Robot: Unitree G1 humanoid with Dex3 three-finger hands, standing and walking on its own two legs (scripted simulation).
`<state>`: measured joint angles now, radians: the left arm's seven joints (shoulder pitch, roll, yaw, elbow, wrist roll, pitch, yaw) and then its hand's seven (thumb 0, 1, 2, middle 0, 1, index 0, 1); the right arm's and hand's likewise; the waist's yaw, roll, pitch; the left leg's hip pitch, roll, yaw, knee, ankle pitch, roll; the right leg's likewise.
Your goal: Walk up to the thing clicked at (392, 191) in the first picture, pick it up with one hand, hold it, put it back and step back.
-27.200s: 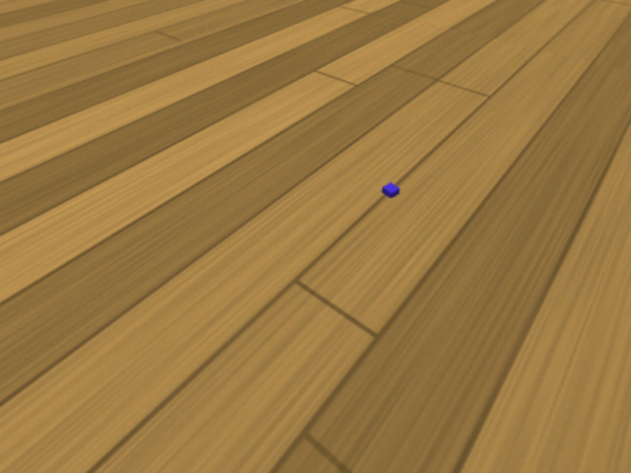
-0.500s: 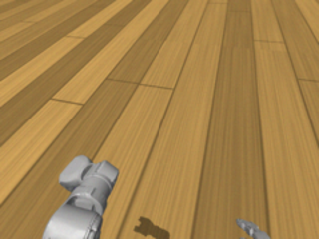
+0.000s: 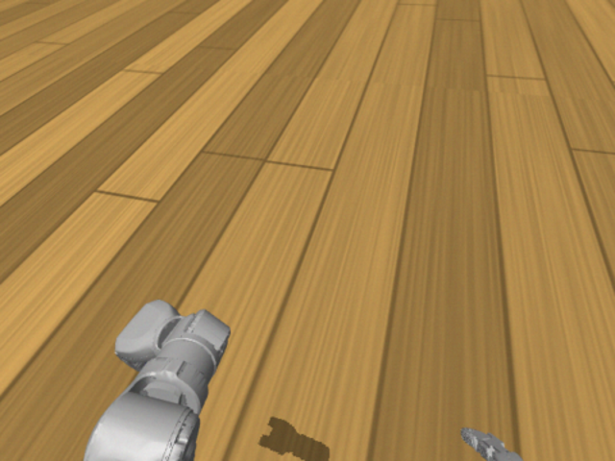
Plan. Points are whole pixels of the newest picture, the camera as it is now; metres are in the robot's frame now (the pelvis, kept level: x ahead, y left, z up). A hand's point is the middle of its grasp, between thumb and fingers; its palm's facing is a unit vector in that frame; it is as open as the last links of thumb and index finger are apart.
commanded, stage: crouch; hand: left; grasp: from above
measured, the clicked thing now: (176, 361) +0.32 +0.23 -0.08
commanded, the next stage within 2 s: lower in 2.00 s
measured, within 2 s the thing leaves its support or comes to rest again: neither
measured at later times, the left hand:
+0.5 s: hand (187, 384) +0.31 +0.23 -0.16, palm faces -0.25 -0.34 -0.91, open 9.1 cm
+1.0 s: hand (218, 405) +0.36 +0.24 -0.41, palm faces -0.12 -0.41 -0.90, open 9.0 cm
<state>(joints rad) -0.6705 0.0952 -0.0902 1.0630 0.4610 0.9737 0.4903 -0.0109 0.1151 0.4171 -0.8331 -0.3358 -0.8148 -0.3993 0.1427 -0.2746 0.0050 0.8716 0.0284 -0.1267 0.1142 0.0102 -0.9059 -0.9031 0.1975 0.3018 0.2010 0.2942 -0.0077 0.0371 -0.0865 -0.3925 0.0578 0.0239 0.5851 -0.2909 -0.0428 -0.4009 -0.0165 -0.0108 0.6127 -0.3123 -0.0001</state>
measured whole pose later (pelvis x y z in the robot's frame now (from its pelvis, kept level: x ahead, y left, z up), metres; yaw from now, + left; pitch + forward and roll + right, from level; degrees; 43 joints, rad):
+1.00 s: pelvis -0.08 +0.01 -0.28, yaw -3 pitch +37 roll -3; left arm -1.10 0.43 0.29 1.56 0.53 0.55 0.74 0.00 0.13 0.34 -0.85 -0.32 -0.85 -0.35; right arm 0.11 -0.24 -0.02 0.93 -0.12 -0.16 0.18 0.00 -0.90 -0.90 0.20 0.30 0.20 0.29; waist -0.20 0.05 -0.20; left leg -1.91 0.07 -0.08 1.89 -0.64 -0.04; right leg -1.88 0.00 -0.03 1.86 -0.63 0.01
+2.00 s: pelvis -0.10 +0.02 -0.44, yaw -6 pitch +33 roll -6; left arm -1.23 0.69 0.41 1.72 0.73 0.44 0.68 0.00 0.16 0.23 -0.91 -0.24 -0.91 -0.27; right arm 0.14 -0.33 0.05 0.91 -0.21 -0.24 0.32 0.00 -0.92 -0.90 0.20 0.30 0.20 0.29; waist -0.29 0.03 0.03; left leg -2.32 0.04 -0.17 2.42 -0.68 -0.05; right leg -2.27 0.02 -0.06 2.34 -0.65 0.04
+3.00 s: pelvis -0.10 +0.03 -0.45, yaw -11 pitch +27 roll -12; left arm -1.24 0.92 0.41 1.82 0.65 0.36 0.81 0.00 0.16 0.29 -0.86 -0.30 -0.86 -0.33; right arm 0.11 -0.38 0.25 0.84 -0.23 -0.35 0.43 0.00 -0.92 -0.90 0.20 0.30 0.20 0.29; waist -0.40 -0.10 0.24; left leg -2.29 0.04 -0.27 2.50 -0.70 -0.04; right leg -2.19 0.04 -0.14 2.34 -0.64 0.06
